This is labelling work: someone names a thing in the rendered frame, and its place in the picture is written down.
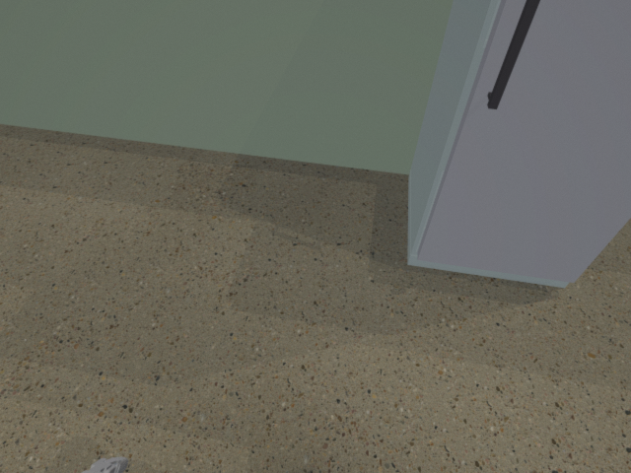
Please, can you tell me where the fridge door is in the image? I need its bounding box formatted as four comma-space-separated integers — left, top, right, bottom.
417, 0, 631, 283

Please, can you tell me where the handle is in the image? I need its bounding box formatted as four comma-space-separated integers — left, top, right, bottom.
487, 0, 540, 109

